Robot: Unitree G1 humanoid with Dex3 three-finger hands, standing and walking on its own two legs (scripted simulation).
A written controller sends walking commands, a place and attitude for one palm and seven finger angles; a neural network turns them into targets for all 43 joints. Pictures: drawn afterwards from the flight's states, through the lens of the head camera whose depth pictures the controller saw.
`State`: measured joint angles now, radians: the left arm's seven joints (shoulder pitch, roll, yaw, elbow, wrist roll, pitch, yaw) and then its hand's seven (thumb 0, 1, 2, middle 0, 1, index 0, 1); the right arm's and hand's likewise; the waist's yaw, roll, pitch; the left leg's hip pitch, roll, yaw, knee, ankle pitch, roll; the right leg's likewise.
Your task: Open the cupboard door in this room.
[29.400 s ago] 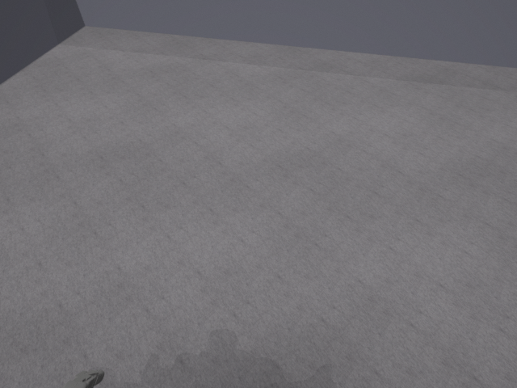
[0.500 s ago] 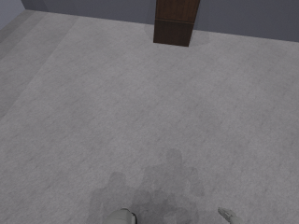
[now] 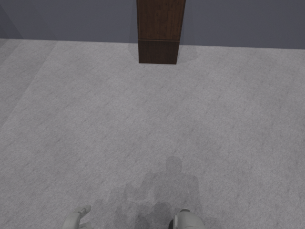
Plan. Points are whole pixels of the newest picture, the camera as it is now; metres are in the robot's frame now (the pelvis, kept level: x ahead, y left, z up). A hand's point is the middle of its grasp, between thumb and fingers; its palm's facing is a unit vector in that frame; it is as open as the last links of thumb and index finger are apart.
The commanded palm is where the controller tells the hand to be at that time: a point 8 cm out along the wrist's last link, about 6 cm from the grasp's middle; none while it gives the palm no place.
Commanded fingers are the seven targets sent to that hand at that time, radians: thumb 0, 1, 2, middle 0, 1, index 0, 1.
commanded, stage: turn or walk to find it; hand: left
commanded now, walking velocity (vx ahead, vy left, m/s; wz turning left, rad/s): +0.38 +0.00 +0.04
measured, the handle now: out of the picture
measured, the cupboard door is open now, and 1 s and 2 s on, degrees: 0 0 0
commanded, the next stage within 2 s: stand and wait in 0.96 s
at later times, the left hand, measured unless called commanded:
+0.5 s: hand (109, 225) +0.16 +0.13 -0.16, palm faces +0.13 -0.97 -0.22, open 7.3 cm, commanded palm none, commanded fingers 0.00 0.90 0.90 -0.20 -0.30 -0.20 -0.30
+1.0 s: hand (103, 131) +0.49 +0.20 -0.16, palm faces +0.08 -0.98 -0.19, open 7.3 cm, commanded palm none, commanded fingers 0.00 0.90 0.90 -0.20 -0.30 -0.20 -0.30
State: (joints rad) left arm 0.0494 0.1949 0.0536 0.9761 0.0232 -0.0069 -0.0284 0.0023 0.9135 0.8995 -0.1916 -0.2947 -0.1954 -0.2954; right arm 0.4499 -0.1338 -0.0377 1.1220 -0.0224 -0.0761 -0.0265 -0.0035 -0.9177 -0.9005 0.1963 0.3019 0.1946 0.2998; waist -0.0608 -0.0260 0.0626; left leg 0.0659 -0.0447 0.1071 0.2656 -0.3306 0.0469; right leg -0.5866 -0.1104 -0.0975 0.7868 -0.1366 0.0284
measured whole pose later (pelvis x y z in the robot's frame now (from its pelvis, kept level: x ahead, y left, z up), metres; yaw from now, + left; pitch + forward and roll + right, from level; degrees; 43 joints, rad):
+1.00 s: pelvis +0.42 +0.00 +0.01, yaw +2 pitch -1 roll +1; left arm 0.17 0.20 0.07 1.02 0.03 -0.01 -0.02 0.01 0.93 0.90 -0.19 -0.29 -0.20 -0.30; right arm 0.30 -0.19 -0.07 1.07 -0.02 -0.07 -0.02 -0.03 -0.95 -0.90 0.20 0.30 0.20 0.30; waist 0.01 -0.03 0.05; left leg -0.08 0.01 0.17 0.35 -0.26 0.03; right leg -0.58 -0.16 -0.07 0.92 -0.18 0.05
